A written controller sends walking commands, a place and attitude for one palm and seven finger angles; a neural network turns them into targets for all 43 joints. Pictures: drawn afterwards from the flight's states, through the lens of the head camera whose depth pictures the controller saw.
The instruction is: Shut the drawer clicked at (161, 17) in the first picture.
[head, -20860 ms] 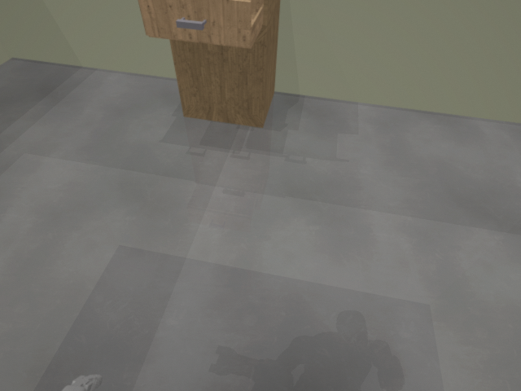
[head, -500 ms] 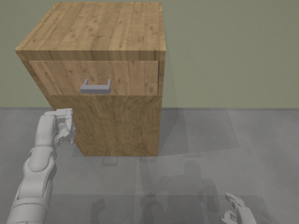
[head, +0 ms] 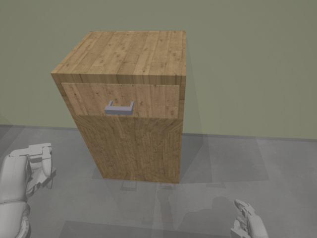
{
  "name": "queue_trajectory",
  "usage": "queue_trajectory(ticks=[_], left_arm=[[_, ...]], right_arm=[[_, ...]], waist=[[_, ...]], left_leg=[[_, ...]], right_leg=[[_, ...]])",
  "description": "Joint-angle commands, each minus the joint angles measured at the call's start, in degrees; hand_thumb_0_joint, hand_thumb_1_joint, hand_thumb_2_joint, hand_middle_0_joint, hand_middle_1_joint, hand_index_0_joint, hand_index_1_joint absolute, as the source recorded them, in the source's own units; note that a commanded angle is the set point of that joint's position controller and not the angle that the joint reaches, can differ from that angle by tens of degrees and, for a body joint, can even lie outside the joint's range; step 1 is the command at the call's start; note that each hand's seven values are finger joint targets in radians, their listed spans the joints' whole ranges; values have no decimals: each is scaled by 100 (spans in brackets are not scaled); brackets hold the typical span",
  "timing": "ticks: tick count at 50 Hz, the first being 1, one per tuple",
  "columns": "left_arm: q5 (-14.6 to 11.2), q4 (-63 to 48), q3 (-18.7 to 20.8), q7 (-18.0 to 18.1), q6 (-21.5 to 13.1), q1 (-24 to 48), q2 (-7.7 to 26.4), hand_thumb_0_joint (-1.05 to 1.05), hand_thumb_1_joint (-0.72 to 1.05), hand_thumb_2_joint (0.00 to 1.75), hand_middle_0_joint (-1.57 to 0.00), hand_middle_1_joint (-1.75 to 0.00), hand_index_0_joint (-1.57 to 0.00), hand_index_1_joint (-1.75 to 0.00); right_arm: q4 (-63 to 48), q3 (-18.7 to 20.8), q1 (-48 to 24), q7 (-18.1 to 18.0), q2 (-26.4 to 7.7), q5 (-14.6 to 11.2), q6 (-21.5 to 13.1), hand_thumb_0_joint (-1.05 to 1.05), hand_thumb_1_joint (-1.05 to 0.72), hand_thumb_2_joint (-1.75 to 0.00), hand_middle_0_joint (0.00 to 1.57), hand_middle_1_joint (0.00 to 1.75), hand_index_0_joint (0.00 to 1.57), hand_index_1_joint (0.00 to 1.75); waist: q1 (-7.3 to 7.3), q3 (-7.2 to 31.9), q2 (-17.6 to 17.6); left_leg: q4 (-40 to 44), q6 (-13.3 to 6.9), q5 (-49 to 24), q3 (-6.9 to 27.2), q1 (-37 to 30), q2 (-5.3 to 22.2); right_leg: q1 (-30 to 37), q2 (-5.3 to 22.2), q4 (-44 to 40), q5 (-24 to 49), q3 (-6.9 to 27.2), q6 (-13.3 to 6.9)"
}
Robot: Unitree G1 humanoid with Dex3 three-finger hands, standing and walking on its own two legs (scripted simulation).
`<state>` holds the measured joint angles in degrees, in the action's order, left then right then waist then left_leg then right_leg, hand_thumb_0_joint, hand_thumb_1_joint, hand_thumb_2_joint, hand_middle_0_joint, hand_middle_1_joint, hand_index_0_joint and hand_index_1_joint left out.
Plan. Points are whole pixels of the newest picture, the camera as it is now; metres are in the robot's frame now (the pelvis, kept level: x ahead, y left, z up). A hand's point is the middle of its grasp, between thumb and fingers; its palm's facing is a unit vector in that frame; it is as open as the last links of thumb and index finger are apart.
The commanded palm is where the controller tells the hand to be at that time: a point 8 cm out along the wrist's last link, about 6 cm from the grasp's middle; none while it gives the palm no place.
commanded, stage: draw the hand back to the body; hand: left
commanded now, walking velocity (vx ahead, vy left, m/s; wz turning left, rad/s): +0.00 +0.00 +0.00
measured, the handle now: (120, 106) +0.62 +0.25 -0.05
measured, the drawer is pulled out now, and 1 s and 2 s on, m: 0.00 0.00 0.00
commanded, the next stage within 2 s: step back with the hand held close in 0.24 s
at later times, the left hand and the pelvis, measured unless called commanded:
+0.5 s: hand (40, 176) +0.18 +0.25 +0.16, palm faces +0.37 -0.82 -0.44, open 3.2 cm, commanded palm +0.12 +0.28 +0.17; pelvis -0.01 +0.00 +0.00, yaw +0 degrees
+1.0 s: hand (9, 211) +0.12 +0.27 +0.15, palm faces +0.34 -0.79 -0.51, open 3.2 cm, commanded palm +0.06 +0.31 +0.17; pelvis -0.08 +0.03 -0.01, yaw +0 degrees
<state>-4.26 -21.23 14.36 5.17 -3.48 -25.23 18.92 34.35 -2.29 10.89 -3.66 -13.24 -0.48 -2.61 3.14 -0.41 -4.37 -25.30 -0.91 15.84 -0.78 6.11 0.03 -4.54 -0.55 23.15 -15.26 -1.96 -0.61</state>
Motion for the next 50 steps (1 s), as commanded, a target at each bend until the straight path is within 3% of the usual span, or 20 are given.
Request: queue_trajectory(ticks=[1,4,8,11,18,19,20,21,23,27,31,34,39,42,47,50], left_arm=[[-13,-1805,818,116,-492,52,1044,0,90,90,-140,-160,-140,-160],[2,-1766,851,119,-523,-210,986,0,90,90,-140,-160,-140,-160],[26,-1428,682,109,-518,83,806,0,90,90,-140,-160,-140,-160],[46,-1576,793,154,-584,101,924,0,90,90,-140,-160,-140,-160],[40,-1666,854,165,-593,45,975,0,90,90,-140,-160,-140,-160],[68,-2054,1587,186,-855,592,1632,0,90,90,-140,-160,-140,-160],[89,-1441,1322,149,-874,-49,1199,0,90,90,-140,-160,-140,-160],[114,-1397,1122,120,-904,-356,986,0,90,90,-140,-160,-140,-160],[128,-1558,1073,105,-1005,-531,956,0,90,90,-140,-160,-140,-160],[101,-1712,1222,162,-1067,-902,1093,0,90,90,-140,-160,-140,-160],[69,-1916,1388,212,-1095,-1118,1247,0,90,90,-140,-160,-140,-160],[72,-2019,1416,236,-1093,-1234,1274,0,90,90,-140,-160,-140,-160],[124,-2033,1356,255,-1102,-1180,1209,0,90,90,-140,-160,-140,-160],[184,-2086,1397,269,-1144,-1084,1229,0,90,90,-140,-160,-140,-160],[310,-2077,1465,313,-1275,-910,1228,0,90,90,-140,-160,-140,-160],[342,-2216,1363,317,-1372,-813,1127,0,90,90,-140,-160,-140,-160]], right_arm=[[-949,252,-750,-52,-513,5,-490,0,-90,-90,20,30,20,30],[-891,260,-722,-86,-504,9,-558,0,-90,-90,20,30,20,30],[-838,291,-697,-132,-546,4,-552,0,-90,-90,20,30,20,30],[-844,293,-703,-175,-533,30,-607,0,-90,-90,20,30,20,30],[-824,256,-750,-171,-502,48,-715,0,-90,-90,20,30,20,30],[-982,302,-670,-108,-663,39,-551,0,-90,-90,20,30,20,30],[-829,331,-635,-96,-567,59,-443,0,-90,-90,20,30,20,30],[-863,360,-599,-60,-575,69,-350,0,-90,-90,20,30,20,30],[-918,407,-620,-47,-617,87,-248,0,-90,-90,20,30,20,30],[-1043,483,-647,-77,-627,72,-83,0,-90,-90,20,30,20,30],[-1165,549,-620,-94,-623,9,42,0,-90,-90,20,30,20,30],[-1219,562,-630,-126,-625,-4,64,0,-90,-90,20,30,20,30],[-1243,585,-614,-144,-684,-2,41,0,-90,-90,20,30,20,30],[-1283,597,-649,-159,-742,9,-18,0,-90,-90,20,30,20,30],[-1318,592,-603,-178,-749,-11,-152,0,-90,-90,20,30,20,30],[-1291,596,-483,-164,-751,5,-263,0,-90,-90,20,30,20,30]], waist=[[21,487,115],[10,225,258],[-65,-226,425],[18,167,283],[71,123,149],[-212,-355,251],[-233,-316,443],[-250,-153,508],[-267,132,252],[-248,724,135],[-240,1098,331],[-217,1188,109],[-253,857,56],[-252,677,-67],[-303,326,55],[-347,284,160]], left_leg=[[252,-86,-1580,-7,-196,93],[265,-92,-1361,0,-109,89],[334,-115,-910,26,-44,106],[335,-137,-938,26,-157,80],[352,-98,-1147,43,-111,73],[198,-210,-746,174,403,126],[92,-198,-760,210,348,131],[63,-187,-900,178,290,152],[184,-176,-1231,162,262,189],[293,-179,-2077,192,249,269],[225,-157,-2672,230,336,333],[272,-160,-2818,273,439,404],[516,-243,-1797,418,1154,519],[768,-361,-667,568,1925,600],[1018,-536,1563,814,3191,694],[735,-515,1821,783,3110,616]], right_leg=[[-70,69,-313,1531,84,-38],[-206,57,-376,1314,98,-37],[-509,60,-531,715,111,-16],[-313,91,-461,741,132,-31],[-160,84,-468,1016,156,-52],[-744,376,-831,1108,825,-75],[-812,512,-872,1087,824,-105],[-801,533,-829,1190,768,-93],[-645,486,-626,1520,586,-53],[-284,378,-243,2104,316,42],[-70,324,65,2643,236,103],[-61,264,283,2610,202,144],[-67,172,453,1932,248,170],[218,110,667,1539,298,182],[503,85,864,805,488,176],[87,158,648,238,647,130]])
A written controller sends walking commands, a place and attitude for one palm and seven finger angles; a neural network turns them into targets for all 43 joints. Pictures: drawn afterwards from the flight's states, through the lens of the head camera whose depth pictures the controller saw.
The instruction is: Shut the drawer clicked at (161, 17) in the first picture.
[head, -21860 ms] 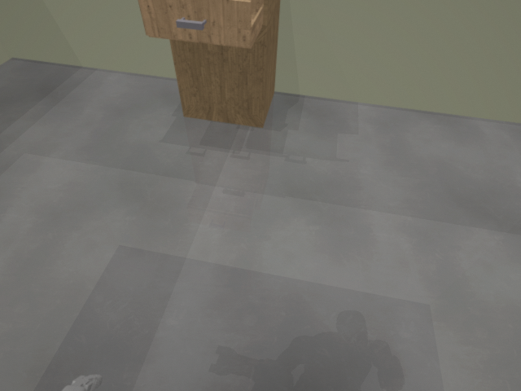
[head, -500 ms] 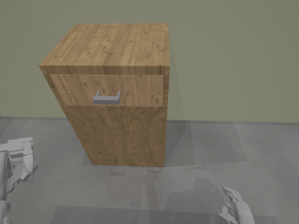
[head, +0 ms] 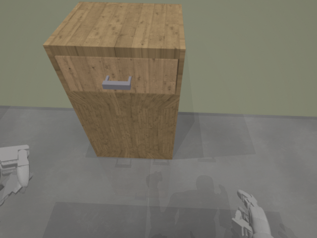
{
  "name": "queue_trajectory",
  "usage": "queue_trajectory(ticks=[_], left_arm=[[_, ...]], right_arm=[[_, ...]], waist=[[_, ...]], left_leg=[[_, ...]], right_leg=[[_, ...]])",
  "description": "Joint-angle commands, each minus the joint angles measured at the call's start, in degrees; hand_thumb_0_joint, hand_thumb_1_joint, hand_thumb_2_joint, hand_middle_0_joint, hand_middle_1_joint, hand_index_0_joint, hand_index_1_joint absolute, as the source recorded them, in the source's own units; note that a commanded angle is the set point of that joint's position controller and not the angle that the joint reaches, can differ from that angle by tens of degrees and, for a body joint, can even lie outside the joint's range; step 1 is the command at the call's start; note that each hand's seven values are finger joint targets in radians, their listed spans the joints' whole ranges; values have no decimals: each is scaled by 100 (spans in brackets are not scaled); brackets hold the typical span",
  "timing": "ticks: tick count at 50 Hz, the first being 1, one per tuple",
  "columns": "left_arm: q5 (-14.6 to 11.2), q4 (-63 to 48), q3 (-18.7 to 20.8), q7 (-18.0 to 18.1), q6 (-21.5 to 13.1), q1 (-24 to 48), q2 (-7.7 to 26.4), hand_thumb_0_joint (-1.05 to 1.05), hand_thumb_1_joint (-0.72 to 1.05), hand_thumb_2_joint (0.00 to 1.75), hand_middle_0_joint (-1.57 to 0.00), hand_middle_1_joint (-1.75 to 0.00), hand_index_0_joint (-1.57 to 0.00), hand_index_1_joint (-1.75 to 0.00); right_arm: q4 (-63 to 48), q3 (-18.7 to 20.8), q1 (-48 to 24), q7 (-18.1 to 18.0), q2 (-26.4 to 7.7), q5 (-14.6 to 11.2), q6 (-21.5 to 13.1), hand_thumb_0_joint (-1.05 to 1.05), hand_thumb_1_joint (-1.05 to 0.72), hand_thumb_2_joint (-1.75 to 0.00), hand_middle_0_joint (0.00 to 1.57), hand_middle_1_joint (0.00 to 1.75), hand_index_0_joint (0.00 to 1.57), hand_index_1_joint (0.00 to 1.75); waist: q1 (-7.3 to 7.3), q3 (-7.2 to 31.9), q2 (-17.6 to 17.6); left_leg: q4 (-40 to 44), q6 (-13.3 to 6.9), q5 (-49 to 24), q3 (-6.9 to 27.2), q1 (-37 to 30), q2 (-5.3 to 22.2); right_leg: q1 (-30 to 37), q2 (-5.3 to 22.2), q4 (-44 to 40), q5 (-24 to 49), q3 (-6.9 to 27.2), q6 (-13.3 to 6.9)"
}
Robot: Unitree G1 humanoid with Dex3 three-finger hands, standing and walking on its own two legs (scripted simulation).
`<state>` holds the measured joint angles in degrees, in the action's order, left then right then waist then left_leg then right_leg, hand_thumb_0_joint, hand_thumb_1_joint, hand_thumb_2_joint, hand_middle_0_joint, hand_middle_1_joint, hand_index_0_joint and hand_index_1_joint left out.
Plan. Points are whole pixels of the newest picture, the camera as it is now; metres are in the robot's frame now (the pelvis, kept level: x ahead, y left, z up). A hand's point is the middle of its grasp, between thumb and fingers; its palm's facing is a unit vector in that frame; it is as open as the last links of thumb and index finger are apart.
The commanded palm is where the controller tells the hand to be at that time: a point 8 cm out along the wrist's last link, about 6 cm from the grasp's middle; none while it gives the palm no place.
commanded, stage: step back with the hand held close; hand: left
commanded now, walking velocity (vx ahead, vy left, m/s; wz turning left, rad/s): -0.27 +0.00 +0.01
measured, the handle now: (117, 81) +0.69 +0.22 -0.04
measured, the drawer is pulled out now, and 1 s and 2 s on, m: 0.00 0.00 0.00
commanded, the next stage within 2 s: stop stepping back and stand still in 1.04 s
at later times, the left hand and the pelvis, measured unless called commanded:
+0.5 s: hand (22, 200) +0.15 +0.22 +0.17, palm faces +0.36 -0.78 -0.51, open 3.2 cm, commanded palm +0.08 +0.27 +0.18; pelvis -0.05 -0.01 -0.01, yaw +0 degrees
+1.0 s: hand out of the picture +0.06 +0.25 +0.17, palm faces +0.42 -0.80 -0.43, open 3.2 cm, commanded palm -0.01 +0.29 +0.18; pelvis -0.12 +0.00 +0.00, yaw +4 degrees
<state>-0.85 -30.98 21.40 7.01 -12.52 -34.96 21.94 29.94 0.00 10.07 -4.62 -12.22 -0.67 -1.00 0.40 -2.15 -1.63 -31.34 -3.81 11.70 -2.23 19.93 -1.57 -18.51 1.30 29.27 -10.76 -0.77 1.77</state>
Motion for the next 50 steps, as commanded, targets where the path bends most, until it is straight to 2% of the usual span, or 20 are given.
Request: queue_trajectory(ticks=[1,9,17,22,27,30,32,33,37,39,40,41,42,43,45,46,47,48,49,50], left_arm=[[15,-1286,660,146,-500,193,831,0,90,90,-140,-160,-140,-160],[37,-1335,748,216,-680,213,887,0,90,90,-140,-160,-140,-160],[99,-1284,956,213,-824,132,972,0,90,90,-140,-160,-140,-160],[72,-1523,1049,233,-863,144,1097,0,90,90,-140,-160,-140,-160],[-34,-1454,992,296,-897,59,1084,0,90,90,-140,-160,-140,-160],[1,-1431,958,307,-934,15,1024,0,90,90,-140,-160,-140,-160],[103,-1503,1063,287,-954,63,1010,0,90,90,-140,-160,-140,-160],[131,-1552,1140,269,-945,83,1051,0,90,90,-140,-160,-140,-160],[35,-1180,1236,135,-937,-378,1041,0,90,90,-140,-160,-140,-160],[-200,-1373,1054,58,-1007,-356,1070,0,90,90,-140,-160,-140,-160],[-251,-1462,1030,70,-1093,-144,1154,0,90,90,-140,-160,-140,-160],[-212,-1542,957,130,-1165,102,1182,0,90,90,-140,-160,-140,-160],[-156,-1830,790,182,-1124,625,1243,0,90,90,-140,-160,-140,-160],[-81,-1562,830,189,-997,496,1301,0,90,90,-140,-160,-140,-160],[-21,-1357,659,120,-829,646,1142,0,90,90,-140,-160,-140,-160],[-39,-1372,548,81,-798,746,1063,0,90,90,-140,-160,-140,-160],[-13,-1459,497,41,-801,892,1053,0,90,90,-140,-160,-140,-160],[1,-1299,607,13,-805,694,1141,0,90,90,-140,-160,-140,-160],[-100,-1260,624,-19,-793,388,1128,0,90,90,-140,-160,-140,-160],[-155,-1382,620,-69,-778,205,1048,0,90,90,-140,-160,-140,-160]], right_arm=[[-826,371,-366,-67,-861,42,-458,0,-90,-90,20,30,20,30],[-708,371,-323,-76,-832,86,-650,0,-90,-90,20,30,20,30],[-653,426,-375,-55,-848,100,-727,0,-90,-90,20,30,20,30],[-602,444,-270,-10,-809,121,-735,0,-90,-90,20,30,20,30],[-484,445,-171,28,-757,127,-642,0,-90,-90,20,30,20,30],[-527,429,-239,0,-816,118,-634,0,-90,-90,20,30,20,30],[-596,429,-412,-51,-901,111,-728,0,-90,-90,20,30,20,30],[-598,447,-422,-64,-881,136,-754,0,-90,-90,20,30,20,30],[-589,548,-451,2,-844,126,-892,0,-90,-90,20,30,20,30],[-401,477,-386,78,-681,158,-870,0,-90,-90,20,30,20,30],[-311,436,-336,107,-531,159,-826,0,-90,-90,20,30,20,30],[-196,385,-169,131,-395,151,-795,0,-90,-90,20,30,20,30],[-141,425,-207,118,-475,98,-806,0,-90,-90,20,30,20,30],[-168,444,-268,55,-510,126,-780,0,-90,-90,20,30,20,30],[-195,334,-371,-41,-480,171,-678,0,-90,-90,20,30,20,30],[-204,314,-379,-90,-576,149,-649,0,-90,-90,20,30,20,30],[-217,357,-441,-118,-689,113,-646,0,-90,-90,20,30,20,30],[-197,401,-270,-58,-725,121,-625,0,-90,-90,20,30,20,30],[-309,412,-278,10,-637,176,-659,0,-90,-90,20,30,20,30],[-347,403,-296,85,-635,249,-742,0,-90,-90,20,30,20,30]], waist=[[-86,462,-112],[-104,484,-182],[-80,574,-300],[-125,771,87],[-204,822,321],[-231,702,-212],[-135,743,-1137],[-71,814,-1240],[-30,599,-894],[-101,578,-302],[-168,673,151],[-192,1038,713],[-145,1266,1249],[-175,1089,1291],[-217,813,902],[-230,819,414],[-193,950,-232],[-131,1359,-684],[-71,1772,-1179],[28,1849,-1248]], left_leg=[[1276,-210,2281,937,1672,754],[1063,-154,2187,968,1488,712],[1199,-263,2567,1085,2378,880],[586,-139,2205,876,1849,611],[112,32,1720,763,824,384],[850,-162,2319,1173,1400,748],[2097,-481,3258,1956,2836,1488],[2218,-570,3135,2117,3010,1740],[1801,-478,2693,1651,2334,1833],[785,52,1341,838,559,1156],[-49,305,726,403,-253,791],[-794,444,76,39,-822,428],[-1387,448,443,28,-713,145],[-1410,381,473,128,-415,115],[-429,354,-290,110,-438,218],[304,305,-1561,141,-802,333],[884,253,-3221,328,-1296,744],[1015,71,-4378,600,-1883,1323],[1184,-43,-4857,1021,-2090,1815],[1435,-107,-3740,1142,-1550,2056]], right_leg=[[1347,-17,-51,-434,573,-124],[930,-14,-202,-710,698,-189],[1527,-111,387,-232,743,-162],[959,199,-51,-295,1162,-317],[-122,458,-647,-892,1103,-438],[272,40,-82,-911,700,-240],[1734,-565,1519,-169,265,-43],[1980,-696,2011,-46,249,-30],[1504,-673,1316,-1140,373,-158],[-51,-101,-425,-1047,1022,-480],[-922,540,-1058,-828,1910,-692],[-1087,1163,-1481,786,2372,-651],[-763,1291,-1325,2330,2313,-622],[-467,1190,-1105,3321,2081,-621],[-59,823,-526,4145,1498,-569],[-25,419,-236,3856,1134,-338],[-38,-62,71,2980,761,-98],[-233,-425,636,849,432,2],[-415,-538,1473,-1293,358,-59],[-160,-595,2342,-2050,478,-90]])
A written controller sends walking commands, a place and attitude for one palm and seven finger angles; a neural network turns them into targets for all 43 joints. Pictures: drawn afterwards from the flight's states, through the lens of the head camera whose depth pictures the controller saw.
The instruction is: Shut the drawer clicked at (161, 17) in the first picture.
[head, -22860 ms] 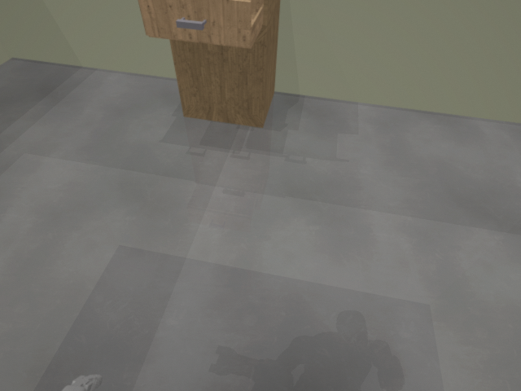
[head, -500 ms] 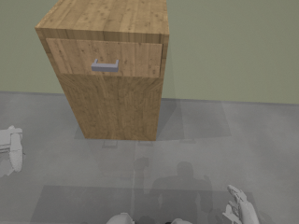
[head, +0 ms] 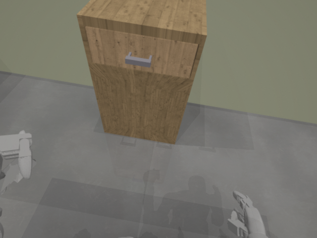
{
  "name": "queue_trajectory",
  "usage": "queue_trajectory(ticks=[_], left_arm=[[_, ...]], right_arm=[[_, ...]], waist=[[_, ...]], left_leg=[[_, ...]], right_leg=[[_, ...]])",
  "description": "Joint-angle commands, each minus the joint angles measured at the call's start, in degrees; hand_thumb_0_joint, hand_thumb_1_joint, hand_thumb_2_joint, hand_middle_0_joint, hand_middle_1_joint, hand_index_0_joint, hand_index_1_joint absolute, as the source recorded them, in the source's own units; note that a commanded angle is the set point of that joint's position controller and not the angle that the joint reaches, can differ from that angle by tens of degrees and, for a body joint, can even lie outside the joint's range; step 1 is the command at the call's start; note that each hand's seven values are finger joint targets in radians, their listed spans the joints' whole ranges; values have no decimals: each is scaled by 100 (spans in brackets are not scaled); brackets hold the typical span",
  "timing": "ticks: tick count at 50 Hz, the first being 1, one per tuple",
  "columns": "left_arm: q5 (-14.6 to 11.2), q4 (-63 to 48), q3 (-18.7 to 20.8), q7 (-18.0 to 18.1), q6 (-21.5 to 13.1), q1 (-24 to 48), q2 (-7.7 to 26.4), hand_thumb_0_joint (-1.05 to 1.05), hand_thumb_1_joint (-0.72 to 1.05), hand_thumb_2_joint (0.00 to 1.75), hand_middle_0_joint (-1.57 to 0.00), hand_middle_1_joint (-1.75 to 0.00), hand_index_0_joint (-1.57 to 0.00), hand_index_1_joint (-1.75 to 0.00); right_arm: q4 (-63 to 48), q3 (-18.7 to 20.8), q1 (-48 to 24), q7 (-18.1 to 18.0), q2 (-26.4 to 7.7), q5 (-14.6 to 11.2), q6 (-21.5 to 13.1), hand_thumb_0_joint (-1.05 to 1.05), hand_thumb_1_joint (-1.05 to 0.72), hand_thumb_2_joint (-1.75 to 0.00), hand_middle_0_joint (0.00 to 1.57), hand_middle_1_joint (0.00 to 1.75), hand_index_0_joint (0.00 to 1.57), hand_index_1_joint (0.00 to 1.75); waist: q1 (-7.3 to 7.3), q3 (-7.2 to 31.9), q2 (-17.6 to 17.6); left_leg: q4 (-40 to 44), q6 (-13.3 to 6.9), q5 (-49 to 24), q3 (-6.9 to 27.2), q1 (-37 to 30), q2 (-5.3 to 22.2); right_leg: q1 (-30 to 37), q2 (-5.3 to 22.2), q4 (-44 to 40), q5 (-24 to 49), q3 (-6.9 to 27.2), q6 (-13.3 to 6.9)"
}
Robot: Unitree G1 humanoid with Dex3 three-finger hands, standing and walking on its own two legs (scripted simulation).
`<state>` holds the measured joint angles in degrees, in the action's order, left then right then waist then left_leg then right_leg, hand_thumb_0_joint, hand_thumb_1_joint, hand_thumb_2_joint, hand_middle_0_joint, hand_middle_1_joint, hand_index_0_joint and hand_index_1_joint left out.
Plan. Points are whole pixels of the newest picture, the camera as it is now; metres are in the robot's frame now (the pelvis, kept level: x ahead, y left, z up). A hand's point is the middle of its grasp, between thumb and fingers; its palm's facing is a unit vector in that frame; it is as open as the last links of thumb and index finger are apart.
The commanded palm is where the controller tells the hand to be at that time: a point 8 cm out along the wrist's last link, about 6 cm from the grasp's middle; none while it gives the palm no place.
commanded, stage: step back with the hand held close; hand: left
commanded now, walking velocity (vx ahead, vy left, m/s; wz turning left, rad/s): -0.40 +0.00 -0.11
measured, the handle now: (139, 58) +0.82 +0.16 -0.05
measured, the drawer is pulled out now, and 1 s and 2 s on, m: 0.00 0.00 0.00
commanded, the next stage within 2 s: stop stepping back and stand still in 0.04 s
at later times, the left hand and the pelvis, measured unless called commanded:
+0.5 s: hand out of the picture +0.09 +0.24 +0.16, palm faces +0.33 -0.87 -0.36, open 3.2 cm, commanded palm +0.03 +0.28 +0.18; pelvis -0.13 +0.02 +0.00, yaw -6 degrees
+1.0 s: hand out of the picture +0.08 +0.26 +0.17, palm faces +0.31 -0.85 -0.43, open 3.2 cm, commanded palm +0.02 +0.31 +0.18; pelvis -0.14 +0.04 -0.01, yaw -6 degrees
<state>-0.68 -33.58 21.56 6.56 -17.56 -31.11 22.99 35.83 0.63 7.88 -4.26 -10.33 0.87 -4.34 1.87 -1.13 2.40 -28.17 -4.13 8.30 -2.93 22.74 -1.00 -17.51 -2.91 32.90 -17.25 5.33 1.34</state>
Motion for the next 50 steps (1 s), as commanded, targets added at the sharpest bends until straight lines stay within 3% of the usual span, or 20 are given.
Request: queue_trajectory(ticks=[1,4,7,11,12,14,15,17,19,23,25,28,31,33,35,37,42,44,46,50], left_arm=[[-219,-1360,595,-25,-287,-158,892,0,90,90,-140,-160,-140,-160],[-267,-1395,574,11,-41,-485,785,0,90,90,-140,-160,-140,-160],[-261,-1532,774,109,138,-338,970,0,90,90,-140,-160,-140,-160],[-355,-1372,788,183,406,-950,977,0,90,90,-140,-160,-140,-160],[-323,-1489,872,188,466,-1022,1088,0,90,90,-140,-160,-140,-160],[-337,-1937,1029,235,356,-705,1473,0,90,90,-140,-160,-140,-160],[-312,-2042,1268,333,351,-194,1683,0,90,90,-140,-160,-140,-160],[-295,-1003,605,258,473,216,969,0,90,90,-140,-160,-140,-160],[-159,-414,391,307,476,41,699,0,90,90,-140,-160,-140,-160],[-7,-830,344,366,267,257,792,0,90,90,-140,-160,-140,-160],[-9,-1385,470,354,128,185,914,0,90,90,-140,-160,-140,-160],[45,-1605,707,322,45,-23,1004,0,90,90,-140,-160,-140,-160],[-4,-1174,748,334,114,-566,861,0,90,90,-140,-160,-140,-160],[-13,-892,777,311,122,-730,860,0,90,90,-140,-160,-140,-160],[-121,-697,909,317,158,-482,987,0,90,90,-140,-160,-140,-160],[-126,-554,840,302,131,-286,873,0,90,90,-140,-160,-140,-160],[-79,-972,416,330,110,116,666,0,90,90,-140,-160,-140,-160],[-54,-1427,456,323,15,247,726,0,90,90,-140,-160,-140,-160],[2,-1402,619,314,-12,247,855,0,90,90,-140,-160,-140,-160],[-10,-1283,665,307,78,-376,765,0,90,90,-140,-160,-140,-160]], right_arm=[[-934,366,-17,106,-830,68,-461,0,-90,-90,20,30,20,30],[-1007,349,-108,217,-829,9,-482,0,-90,-90,20,30,20,30],[-1143,301,-361,194,-824,51,-424,0,-90,-90,20,30,20,30],[-1336,240,-295,152,-803,-4,-327,0,-90,-90,20,30,20,30],[-1360,234,-238,126,-762,-13,-281,0,-90,-90,20,30,20,30],[-1131,179,-162,87,-723,15,-202,0,-90,-90,20,30,20,30],[-961,139,-175,120,-770,118,-187,0,-90,-90,20,30,20,30],[-844,253,97,-21,-790,-143,-245,0,-90,-90,20,30,20,30],[-748,188,-107,-151,-799,-109,-358,0,-90,-90,20,30,20,30],[-688,159,62,-244,-853,-84,-669,0,-90,-90,20,30,20,30],[-849,203,87,-216,-1025,-87,-757,0,-90,-90,20,30,20,30],[-738,140,115,-100,-806,-9,-825,0,-90,-90,20,30,20,30],[-740,169,150,-4,-880,-57,-789,0,-90,-90,20,30,20,30],[-828,231,117,9,-847,-46,-634,0,-90,-90,20,30,20,30],[-808,309,179,33,-782,-85,-516,0,-90,-90,20,30,20,30],[-662,285,306,56,-811,-71,-476,0,-90,-90,20,30,20,30],[-688,129,-35,-116,-708,-36,-558,0,-90,-90,20,30,20,30],[-784,169,-20,-139,-902,-2,-655,0,-90,-90,20,30,20,30],[-720,109,31,-74,-751,10,-714,0,-90,-90,20,30,20,30],[-746,100,126,62,-709,-45,-776,0,-90,-90,20,30,20,30]], waist=[[-121,1640,-1420],[-158,1221,-1069],[-149,775,-1438],[-83,866,-1565],[-115,823,-1138],[-136,591,803],[-203,512,772],[-329,259,983],[-329,-129,229],[-260,44,-145],[-220,334,-1140],[-308,12,-1877],[-194,111,-1187],[-206,64,-298],[-174,38,1240],[-343,92,560],[-343,-7,-16],[-264,24,-1428],[-282,219,-1857],[-192,366,-1091]], left_leg=[[1150,-289,-2755,1147,-1629,2094],[1413,-413,-1691,848,-1412,2039],[2349,-293,1342,828,-45,1971],[2103,468,2809,197,252,1110],[1236,629,2414,-256,-34,564],[-2278,550,1036,-25,-678,115],[-3042,537,916,321,36,386],[-3252,593,1047,377,352,294],[-1967,413,971,241,-61,462],[636,118,1224,25,-1002,392],[875,-202,457,1046,-1328,1066],[1848,-553,1801,2235,-505,1764],[1169,-215,1830,1093,134,1377],[-246,126,2164,366,952,635],[-2779,342,1835,73,1399,177],[-3059,362,1633,338,1202,420],[-138,229,849,-199,-1154,358],[932,-133,1320,1260,-1439,1183],[1777,-411,1561,2301,-880,1829],[943,-259,-467,1235,-990,1514]], right_leg=[[-319,-149,2246,-1389,-85,-72],[-540,-61,2279,-1101,-384,-2],[329,-36,1996,-1023,-722,-60],[1493,-292,-365,-1362,-1430,-328],[1212,-22,-1382,-1237,-1177,-393],[-1117,2178,-2917,-1655,1382,-1143],[-1096,2519,-2717,-1318,1356,-1486],[-1074,2017,-2662,-2819,1152,-1037],[-967,1763,-2239,-1784,477,-850],[-166,1259,-1216,-1154,62,-545],[-161,527,59,-63,-462,-218],[-373,323,1412,-1116,-812,-124],[836,305,-104,-743,-1040,-195],[1346,722,-1167,-1104,-19,-554],[749,2243,-2358,-2316,2338,-1305],[432,2137,-2093,-1820,1669,-1348],[-593,1368,-1365,-1341,-27,-775],[-811,612,51,-896,-455,-321],[-501,304,1385,-1125,-722,-115],[142,423,142,-573,-767,-85]])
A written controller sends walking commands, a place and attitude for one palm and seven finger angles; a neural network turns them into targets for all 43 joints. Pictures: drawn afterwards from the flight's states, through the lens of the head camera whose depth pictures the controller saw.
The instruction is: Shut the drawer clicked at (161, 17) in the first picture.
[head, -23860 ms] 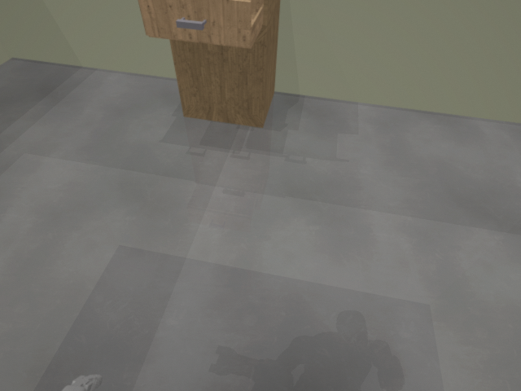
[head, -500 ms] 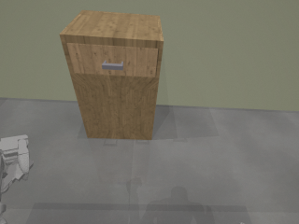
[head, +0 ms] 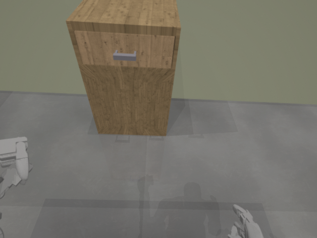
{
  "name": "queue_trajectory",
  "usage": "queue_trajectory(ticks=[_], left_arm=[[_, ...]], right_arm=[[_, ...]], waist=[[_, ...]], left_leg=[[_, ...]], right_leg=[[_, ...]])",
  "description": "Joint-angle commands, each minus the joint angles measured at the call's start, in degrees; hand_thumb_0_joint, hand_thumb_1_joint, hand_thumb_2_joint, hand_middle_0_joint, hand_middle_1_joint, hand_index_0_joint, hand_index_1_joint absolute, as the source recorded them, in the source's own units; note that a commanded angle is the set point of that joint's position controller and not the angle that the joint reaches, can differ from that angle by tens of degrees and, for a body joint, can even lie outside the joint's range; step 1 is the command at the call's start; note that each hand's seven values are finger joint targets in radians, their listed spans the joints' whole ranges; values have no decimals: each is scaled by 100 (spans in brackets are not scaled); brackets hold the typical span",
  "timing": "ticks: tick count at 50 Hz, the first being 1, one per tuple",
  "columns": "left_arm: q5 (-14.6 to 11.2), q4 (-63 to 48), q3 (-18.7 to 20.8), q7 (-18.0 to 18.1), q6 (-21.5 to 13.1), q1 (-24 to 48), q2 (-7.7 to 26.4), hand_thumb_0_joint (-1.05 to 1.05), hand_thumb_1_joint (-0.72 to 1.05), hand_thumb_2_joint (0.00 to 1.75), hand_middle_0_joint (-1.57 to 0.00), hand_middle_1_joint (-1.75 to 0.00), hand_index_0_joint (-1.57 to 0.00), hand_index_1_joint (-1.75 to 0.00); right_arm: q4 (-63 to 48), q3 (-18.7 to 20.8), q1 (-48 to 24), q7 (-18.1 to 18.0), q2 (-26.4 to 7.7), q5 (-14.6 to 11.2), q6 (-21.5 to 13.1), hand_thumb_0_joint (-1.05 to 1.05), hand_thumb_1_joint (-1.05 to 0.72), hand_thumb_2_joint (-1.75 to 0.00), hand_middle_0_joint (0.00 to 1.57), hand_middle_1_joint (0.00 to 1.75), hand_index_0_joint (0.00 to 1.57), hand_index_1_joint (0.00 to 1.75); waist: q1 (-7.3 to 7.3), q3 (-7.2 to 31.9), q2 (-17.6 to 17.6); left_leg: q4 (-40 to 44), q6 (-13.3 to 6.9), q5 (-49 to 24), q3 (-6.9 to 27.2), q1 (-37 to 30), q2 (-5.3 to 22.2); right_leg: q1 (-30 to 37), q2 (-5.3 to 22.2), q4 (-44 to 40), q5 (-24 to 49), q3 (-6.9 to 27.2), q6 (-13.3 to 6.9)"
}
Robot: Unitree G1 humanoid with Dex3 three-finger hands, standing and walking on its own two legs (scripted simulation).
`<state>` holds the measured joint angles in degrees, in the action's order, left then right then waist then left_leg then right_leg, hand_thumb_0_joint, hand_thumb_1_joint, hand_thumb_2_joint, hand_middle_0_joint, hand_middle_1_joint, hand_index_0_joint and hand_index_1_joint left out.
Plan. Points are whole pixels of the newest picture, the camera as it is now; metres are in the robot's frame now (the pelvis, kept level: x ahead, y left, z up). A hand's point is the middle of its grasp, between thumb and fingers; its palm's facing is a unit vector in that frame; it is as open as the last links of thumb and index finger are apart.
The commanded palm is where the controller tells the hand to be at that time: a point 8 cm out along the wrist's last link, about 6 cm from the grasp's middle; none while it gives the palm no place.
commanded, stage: stop stepping back and stand still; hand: left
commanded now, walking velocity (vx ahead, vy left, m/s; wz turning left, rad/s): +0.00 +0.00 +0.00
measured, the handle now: (125, 54) +0.95 +0.22 -0.04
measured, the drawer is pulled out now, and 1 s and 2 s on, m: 0.00 0.00 0.00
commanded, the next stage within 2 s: let the arm hang, fingers relaxed in 0.50 s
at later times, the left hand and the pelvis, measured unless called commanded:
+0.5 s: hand (39, 155) +0.22 +0.24 +0.17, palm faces +0.31 -0.81 -0.49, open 3.2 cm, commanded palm +0.16 +0.28 +0.19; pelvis +0.03 +0.00 +0.01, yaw +0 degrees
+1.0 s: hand out of the picture +0.01 +0.20 -0.16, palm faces +0.02 -0.97 -0.24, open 3.6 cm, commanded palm none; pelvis +0.00 +0.00 +0.01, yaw +2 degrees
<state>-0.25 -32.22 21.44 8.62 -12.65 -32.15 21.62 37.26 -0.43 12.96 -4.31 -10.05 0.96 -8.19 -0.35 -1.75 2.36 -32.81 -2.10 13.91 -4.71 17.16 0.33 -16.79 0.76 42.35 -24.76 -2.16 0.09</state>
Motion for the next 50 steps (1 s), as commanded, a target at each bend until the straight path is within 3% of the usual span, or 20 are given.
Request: queue_trajectory(ticks=[1,2,3,4,5,6,7,13,19,27,29,30,31,32,34,36,41,46,48,50], left_arm=[[-66,-1331,651,85,-379,-412,849,0,90,90,-140,-160,-140,-160],[-83,-1178,653,64,-358,-586,808,0,90,90,-140,-160,-140,-160],[-123,-1118,653,47,-352,-511,818,0,90,90,-140,-160,-140,-160],[-174,-1045,750,45,-351,-423,884,0,90,90,-140,-160,-140,-160],[-216,-907,673,26,-305,-459,791,0,90,90,-140,-160,-140,-160],[-238,-929,621,32,-259,-461,774,0,90,90,-140,-160,-140,-160],[-246,-989,626,53,-224,-404,809,0,90,90,-140,-160,-140,-160],[-161,-1209,561,86,-250,-200,864,0,90,90,-140,-160,-140,-160],[-176,-1219,605,87,-289,-581,879,0,90,90,-140,-160,-140,-160],[-241,-1156,675,89,-311,-699,911,0,90,90,-140,-160,-140,-160],[-250,-985,631,86,-291,-724,856,0,90,90,-140,-160,-140,-160],[262,3718,-1603,-751,549,400,310,0,90,90,-140,-160,-140,-160],[150,3803,-1451,-834,1026,486,225,0,90,90,-136,-156,-136,-156],[214,4046,-1540,-844,1073,657,43,0,90,90,-132,-151,-132,-151],[216,4659,-1607,-843,1115,1058,121,0,90,90,-124,-143,-124,-143],[217,5419,-1664,-830,1161,1503,208,0,90,90,-116,-134,-116,-134],[137,7313,-1928,-763,1269,1818,17,0,90,90,-96,-112,-96,-112],[87,8533,-1990,-745,1238,1599,-143,0,90,90,-76,-91,-76,-91],[104,8805,-1940,-746,1213,1542,-166,0,90,90,-68,-82,-68,-82],[87,9032,-1965,-751,1207,1574,-165,0,90,90,-60,-73,-60,-73]], right_arm=[[-922,210,-420,83,-784,-78,-346,0,-90,-90,20,30,20,30],[-962,218,-435,93,-792,-89,-301,0,-90,-90,20,30,20,30],[-1006,221,-511,95,-762,-98,-245,0,-90,-90,20,30,20,30],[-1026,226,-526,94,-777,-75,-218,0,-90,-90,20,30,20,30],[-978,252,-443,102,-753,-103,-168,0,-90,-90,20,30,20,30],[-991,277,-445,97,-748,-124,-114,0,-90,-90,20,30,20,30],[-1006,276,-474,83,-757,-124,-72,0,-90,-90,20,30,20,30],[-1110,203,-670,-70,-763,-105,-46,0,-90,-90,20,30,20,30],[-1156,245,-606,-56,-785,-127,-46,0,-90,-90,20,30,20,30],[-1196,278,-638,-56,-823,-128,30,0,-90,-90,20,30,20,30],[-1177,264,-631,-66,-808,-129,47,0,-90,-90,20,30,20,30],[203,558,-971,512,-1955,-176,-235,0,-90,-90,20,30,20,30],[101,558,-519,521,-1642,-232,170,0,-90,-90,20,30,20,30],[171,518,-334,507,-1462,-142,268,0,-90,-90,20,30,20,30],[191,387,-348,487,-1444,-60,454,0,-90,-90,20,30,20,30],[354,352,-416,472,-1477,3,587,0,-90,-90,20,30,20,30],[1002,160,-444,447,-1127,71,796,0,-90,-90,20,30,20,30],[1676,122,-126,354,-884,41,831,0,-90,-90,20,30,20,30],[1827,168,-3,323,-872,34,826,0,-90,-90,20,30,20,30],[2018,181,152,306,-862,16,839,0,-90,-90,20,30,20,30]], waist=[[25,489,-1107],[23,527,-928],[-25,445,-619],[-57,437,-358],[-51,467,86],[-69,472,284],[-86,479,204],[19,653,-662],[35,882,-602],[18,760,-615],[20,701,-456],[-201,287,-616],[-135,743,-597],[-106,906,-161],[-58,721,596],[-62,440,969],[1,177,-481],[27,273,-1138],[34,365,-958],[6,199,-698]], left_leg=[[1183,-317,-1028,1089,-234,1208],[982,-171,-931,847,-89,945],[788,-35,-561,641,125,687],[704,62,-157,561,150,498],[478,108,148,467,-5,380],[238,111,88,402,-229,315],[195,115,-117,387,-314,310],[1096,-1,-1316,754,-688,669],[927,61,-1860,633,-714,599],[1040,95,-1414,655,-531,560],[1048,86,-1143,629,-506,543],[76,14,-2021,688,-130,680],[197,69,-1736,670,-409,670],[160,-2,-1599,791,-387,732],[291,-143,-1055,991,-146,697],[354,-147,-770,996,-122,568],[1054,-51,-601,1003,-115,550],[1357,4,-20,924,-268,550],[1332,-21,-68,935,-375,573],[1396,-16,47,931,-393,581]], right_leg=[[490,21,-1313,629,-64,36],[787,53,-1746,1259,59,-7],[858,223,-1959,1712,459,-94],[730,415,-2024,1829,801,-192],[462,568,-2249,1334,1088,-241],[226,720,-2456,1125,1303,-323],[207,798,-2486,1352,1334,-371],[583,208,-1753,2178,389,-26],[874,221,-1726,2708,333,-36],[829,228,-1888,2444,385,-46],[761,245,-2007,2272,450,-40],[-45,733,-1257,2902,161,-151],[-87,689,-1468,2283,486,-187],[-77,609,-1396,2006,396,-201],[-33,570,-1500,1640,448,-268],[-139,651,-1707,1357,576,-366],[238,494,-1866,992,590,-281],[546,480,-2226,879,567,-296],[652,497,-2330,1011,507,-323],[541,514,-2431,902,480,-333]])
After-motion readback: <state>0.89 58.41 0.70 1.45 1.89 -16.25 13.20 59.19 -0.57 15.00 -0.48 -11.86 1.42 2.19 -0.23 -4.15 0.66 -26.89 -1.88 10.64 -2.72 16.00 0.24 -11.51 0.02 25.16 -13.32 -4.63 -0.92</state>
